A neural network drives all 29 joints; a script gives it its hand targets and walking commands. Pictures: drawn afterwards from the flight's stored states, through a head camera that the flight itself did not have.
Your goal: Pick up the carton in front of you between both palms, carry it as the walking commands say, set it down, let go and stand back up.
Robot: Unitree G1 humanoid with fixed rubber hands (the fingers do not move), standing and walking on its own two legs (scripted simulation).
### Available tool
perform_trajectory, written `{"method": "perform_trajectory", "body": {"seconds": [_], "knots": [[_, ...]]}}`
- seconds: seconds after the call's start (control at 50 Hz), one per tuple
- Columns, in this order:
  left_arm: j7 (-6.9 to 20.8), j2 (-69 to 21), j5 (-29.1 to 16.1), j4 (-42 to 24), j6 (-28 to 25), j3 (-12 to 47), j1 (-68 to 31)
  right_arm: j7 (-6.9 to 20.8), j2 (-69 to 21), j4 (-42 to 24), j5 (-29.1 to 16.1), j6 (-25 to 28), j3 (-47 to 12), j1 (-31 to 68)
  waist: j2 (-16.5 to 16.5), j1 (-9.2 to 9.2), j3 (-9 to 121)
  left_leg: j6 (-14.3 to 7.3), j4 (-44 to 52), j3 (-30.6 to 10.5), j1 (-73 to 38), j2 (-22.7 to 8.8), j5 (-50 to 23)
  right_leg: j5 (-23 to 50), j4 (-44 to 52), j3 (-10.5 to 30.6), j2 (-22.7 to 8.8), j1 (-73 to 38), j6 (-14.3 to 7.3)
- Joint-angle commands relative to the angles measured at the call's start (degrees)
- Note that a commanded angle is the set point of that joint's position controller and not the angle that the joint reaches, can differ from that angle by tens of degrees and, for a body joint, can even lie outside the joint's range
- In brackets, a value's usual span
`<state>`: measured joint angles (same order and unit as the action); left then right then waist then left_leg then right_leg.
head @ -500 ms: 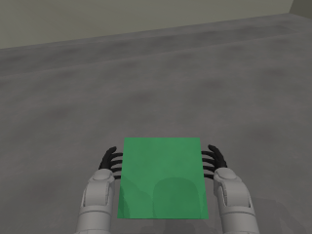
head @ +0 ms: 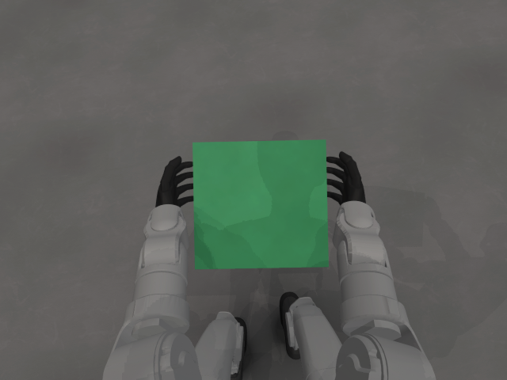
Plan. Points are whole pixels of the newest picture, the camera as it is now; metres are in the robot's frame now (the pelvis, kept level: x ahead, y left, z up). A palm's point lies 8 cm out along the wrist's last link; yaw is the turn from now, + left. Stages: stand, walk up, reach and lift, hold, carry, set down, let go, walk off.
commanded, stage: set down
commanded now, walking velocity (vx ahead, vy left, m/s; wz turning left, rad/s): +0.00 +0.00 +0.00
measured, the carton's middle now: (259, 202) +0.42 -0.01 -0.17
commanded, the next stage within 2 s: none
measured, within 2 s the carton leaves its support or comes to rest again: neither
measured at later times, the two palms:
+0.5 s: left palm (196, 190) +0.46 +0.12 -0.20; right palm (336, 201) +0.42 -0.17 -0.20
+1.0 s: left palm (214, 191) +0.51 +0.11 -0.36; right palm (325, 208) +0.45 -0.18 -0.36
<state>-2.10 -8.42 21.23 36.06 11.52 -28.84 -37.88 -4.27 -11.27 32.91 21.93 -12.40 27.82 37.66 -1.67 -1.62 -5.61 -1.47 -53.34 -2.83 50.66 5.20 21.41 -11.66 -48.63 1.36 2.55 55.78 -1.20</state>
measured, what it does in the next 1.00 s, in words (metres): lowers itself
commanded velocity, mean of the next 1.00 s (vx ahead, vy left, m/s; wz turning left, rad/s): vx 0.00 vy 0.00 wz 0.00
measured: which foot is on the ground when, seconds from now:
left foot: down 0.00-1.00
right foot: down 0.00-1.00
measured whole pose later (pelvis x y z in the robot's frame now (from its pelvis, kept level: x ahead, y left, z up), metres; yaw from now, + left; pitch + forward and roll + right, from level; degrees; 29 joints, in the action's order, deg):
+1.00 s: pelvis -0.04 +0.01 -0.25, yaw +3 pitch +44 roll +0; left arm -7.1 8.6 8.6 53.9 15.6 -16.3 -75.1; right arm -8.1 -2.8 36.7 11.8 -16.4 32.7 64.2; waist -1.6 -7.0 -0.6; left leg -0.3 -109.0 -0.6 118.9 10.9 34.5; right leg -23.4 -102.8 2.3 4.3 123.9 2.1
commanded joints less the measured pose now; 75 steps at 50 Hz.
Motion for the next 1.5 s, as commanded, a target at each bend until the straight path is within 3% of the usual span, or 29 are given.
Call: {"method": "perform_trajectory", "body": {"seconds": [0.0, 0.06, 0.1, 0.2, 0.22, 0.26, 0.5, 0.52, 0.56, 0.58, 0.64, 0.68, 0.78, 0.8, 0.84, 0.9, 0.96, 1.0, 1.04, 1.1, 1.12, 1.16, 1.2, 1.22, 1.24, 1.32, 1.34, 1.4, 1.48], "knots": [[12.77, -43.82, -15.00, -1.67, -7.02, 39.09, -36.97, 9.03, -44.72, -5.43, -10.94, 5.41, -35.89, 31.31, 2.29, -4.26, 69.33, 1.75, -2.64, -1.97, 13.01, 3.16, -16.14, 30.41, -12.77, 5.43, 2.70, -44.15, 2.03], [10.76, -42.86, -16.47, -5.30, -5.49, 42.54, -40.89, 9.43, -45.22, -0.01, -12.45, 3.15, -37.08, 28.02, -2.56, -4.49, 73.21, 3.34, -5.77, -2.10, 12.43, 3.42, -13.38, 21.94, -17.07, 2.60, 3.82, -32.86, 1.19], [10.64, -42.78, -14.62, -2.27, -3.70, 39.13, -41.35, 11.02, -44.31, -1.79, -12.38, 1.32, -37.01, 34.31, -1.49, -1.80, 69.55, 3.07, -7.07, -1.92, 15.53, 3.41, -7.67, 13.31, -19.12, 1.31, 4.40, -22.79, 1.67], [12.40, -47.49, -12.03, 5.45, 0.73, 33.45, -38.53, 14.02, -48.23, 2.72, -11.91, -2.43, -33.74, 35.38, -0.79, -0.62, 61.99, 1.84, -10.94, -1.42, 23.55, 3.73, -2.87, 6.33, -21.05, 1.29, 4.58, -9.66, 1.77], [13.11, -47.51, -12.12, 7.04, 1.02, 32.53, -39.57, 14.22, -46.77, 5.76, -10.36, -3.10, -31.66, 34.21, 0.31, -2.58, 59.19, 1.84, -11.32, -2.48, 26.69, 3.35, -3.24, 7.30, -20.86, 1.39, 3.96, -7.84, 1.49], [14.02, -46.31, -10.35, 9.81, 1.49, 30.03, -39.93, 14.26, -48.08, 3.38, -11.25, -2.99, -30.98, 38.26, -0.91, 0.02, 60.90, 1.15, -14.12, -1.02, 27.88, 3.78, -3.21, 5.79, -22.97, 1.38, 4.15, -4.18, 2.33], [12.38, -43.77, -14.48, 11.16, 0.44, 30.41, -51.45, 11.46, -43.40, 5.73, -11.86, -2.29, -26.17, 45.52, -0.52, -6.44, 67.43, 1.86, -27.30, 0.38, 40.15, 5.52, -0.34, 5.57, -35.11, -0.50, 5.13, 5.90, 3.14], [12.39, -41.73, -13.94, 11.21, 0.67, 31.40, -54.14, 11.39, -43.09, 0.48, -13.89, -1.71, -28.04, 51.58, -1.00, -3.30, 70.69, 1.50, -28.88, 1.17, 40.02, 5.64, -1.23, 6.00, -36.90, -0.11, 5.10, 6.06, 3.58], [12.34, -43.28, -17.35, 9.44, 0.77, 32.86, -55.62, 10.68, -44.17, 2.27, -14.82, -2.61, -28.90, 51.06, 0.23, -6.74, 73.68, 1.90, -29.69, 1.17, 40.31, 5.88, -1.33, 7.26, -37.53, -1.12, 5.14, 3.58, 3.42], [11.89, -42.76, -16.29, 11.04, 0.95, 32.06, -55.47, 10.69, -43.41, 2.66, -15.92, -2.59, -29.68, 53.39, -0.06, -4.43, 72.70, 1.98, -31.41, 2.08, 42.02, 6.40, -0.34, 5.89, -38.42, -0.71, 5.28, 4.60, 3.66], [11.42, -41.00, -14.26, 14.34, 2.03, 29.91, -54.94, 11.05, -41.09, 4.16, -14.96, -4.01, -27.70, 53.98, -1.08, -5.09, 70.14, 1.94, -32.35, 2.71, 44.28, 6.41, 1.59, 4.47, -39.80, -1.18, 4.99, 8.26, 3.76], [11.15, -38.41, -14.80, 11.95, 1.81, 30.55, -59.08, 11.62, -41.41, 4.38, -16.72, -4.31, -28.78, 57.24, 0.11, -1.62, 70.77, 1.55, -34.97, 2.29, 45.36, 5.83, 0.11, 5.51, -42.50, -0.82, 4.79, 11.18, 3.75], [10.42, -39.26, -19.24, 11.19, 1.65, 34.14, -64.73, 11.41, -37.70, 3.18, -17.30, -3.94, -27.26, 61.32, -1.37, -7.21, 72.61, 1.94, -37.86, 2.05, 45.48, 6.19, 0.24, 6.65, -47.13, -3.88, 4.89, 15.19, 3.78], [10.33, -37.75, -17.08, 13.52, 1.39, 31.39, -66.16, 11.08, -40.41, 6.21, -17.16, -4.03, -25.81, 61.16, -0.54, -3.87, 69.67, 1.56, -38.92, 3.01, 47.15, 6.23, 1.77, 3.46, -46.47, -2.55, 5.02, 17.30, 3.72], [10.43, -37.13, -17.67, 14.32, 1.48, 32.14, -65.76, 11.01, -37.30, 7.73, -15.45, -3.99, -23.10, 59.08, -1.80, -9.24, 66.32, 1.61, -40.37, 1.53, 50.00, 5.96, 2.53, 4.28, -48.83, -3.49, 4.37, 19.24, 3.29], [10.14, -36.27, -19.88, 14.43, 1.17, 32.47, -69.83, 10.69, -33.97, 4.03, -17.40, -2.99, -23.46, 65.83, -3.98, -8.44, 69.94, 2.03, -43.50, 3.06, 49.61, 6.18, 1.43, 4.17, -50.67, -3.57, 4.29, 18.73, 3.06], [9.48, -36.71, -20.70, 17.23, 1.47, 33.18, -69.79, 11.29, -32.13, 6.26, -16.65, -2.65, -20.98, 64.43, -6.76, -12.40, 68.68, 2.45, -44.35, 1.58, 49.46, 5.86, 1.59, 4.80, -53.30, -5.17, 3.83, 23.91, 2.78], [9.09, -35.03, -19.47, 20.79, 1.73, 32.29, -69.53, 11.87, -29.54, 4.85, -16.17, -2.16, -19.66, 67.01, -7.27, -12.66, 65.55, 2.33, -45.48, 1.14, 49.99, 5.51, 0.78, 4.90, -54.87, -5.38, 3.30, 27.35, 3.00], [8.68, -32.57, -17.60, 22.46, 1.69, 29.13, -70.36, 12.47, -29.47, 6.61, -16.65, -2.93, -18.57, 69.10, -8.27, -8.48, 63.28, 1.80, -46.95, 1.53, 49.43, 5.35, 1.37, 1.86, -56.04, -4.73, 2.89, 31.54, 3.11], [7.88, -30.87, -19.31, 23.71, 1.53, 31.76, -72.25, 12.25, -28.09, 4.87, -18.16, -2.61, -20.10, 70.73, -6.93, -11.21, 65.73, 2.12, -49.09, 1.37, 50.59, 5.13, -0.17, 5.35, -57.31, -5.21, 2.41, 28.98, 3.96], [7.47, -30.54, -19.83, 21.26, 1.17, 32.40, -72.32, 12.39, -26.34, -0.95, -20.54, -1.43, -21.55, 74.43, -8.39, -8.03, 69.95, 1.83, -50.65, 2.34, 48.27, 5.49, -1.74, 5.99, -59.19, -5.14, 2.31, 28.86, 4.31], [7.26, -30.73, -22.95, 19.90, 0.41, 35.27, -75.71, 12.21, -27.13, 1.10, -21.27, -1.84, -22.95, 73.03, -5.60, -12.18, 70.83, 2.12, -52.61, 1.52, 48.56, 5.39, -3.41, 8.47, -60.54, -5.88, 2.21, 26.52, 4.41], [6.76, -27.64, -23.70, 19.26, -0.39, 37.13, -77.93, 12.01, -27.12, 2.58, -23.06, -1.78, -23.72, 73.46, -6.06, -11.05, 68.63, 1.76, -54.09, 1.42, 48.92, 5.06, -4.27, 9.50, -62.37, -5.03, 2.15, 27.70, 4.41], [6.80, -29.10, -24.90, 17.24, -0.95, 38.38, -77.81, 12.17, -26.83, 2.86, -23.33, -1.51, -23.29, 72.14, -6.01, -13.01, 68.98, 1.76, -54.23, 1.33, 49.61, 5.23, -4.61, 10.59, -62.52, -5.17, 2.26, 26.73, 4.09], [6.73, -25.74, -24.34, 18.60, -0.86, 38.73, -80.47, 12.08, -27.31, 3.09, -23.35, -1.56, -23.16, 73.59, -6.60, -10.78, 67.84, 1.66, -55.02, 1.50, 48.05, 4.88, -4.62, 9.48, -63.20, -4.85, 2.01, 28.87, 4.40], [6.46, -28.24, -27.65, 20.78, -0.64, 40.31, -80.43, 11.73, -22.97, 1.79, -24.47, -0.72, -22.79, 76.21, -9.40, -15.70, 67.89, 1.57, -56.91, 1.72, 47.63, 4.91, -2.89, 9.30, -63.93, -5.81, 1.93, 29.34, 3.99], [6.57, -27.22, -25.69, 21.37, -0.61, 39.14, -78.06, 11.86, -23.82, 1.00, -24.95, -0.35, -21.75, 75.05, -11.22, -11.86, 64.02, 1.13, -56.73, 1.69, 47.72, 4.60, -5.36, 8.66, -64.19, -5.31, 1.59, 32.54, 4.07], [6.90, -26.21, -21.20, 27.73, -0.02, 33.08, -70.88, 12.46, -22.76, 7.52, -22.84, -1.31, -17.82, 72.24, -12.42, -9.56, 53.05, 1.09, -56.09, 1.26, 54.76, 4.39, -2.15, 7.05, -65.00, -4.40, 1.47, 36.68, 4.23], [7.75, -27.02, -21.11, 27.32, -0.98, 31.60, -69.56, 13.09, -22.56, 6.41, -21.30, -0.80, -17.31, 71.81, -9.36, -11.80, 54.85, 0.53, -56.84, -0.54, 54.33, 4.27, -4.46, 7.22, -65.72, -5.08, 2.70, 38.63, 3.70]]}}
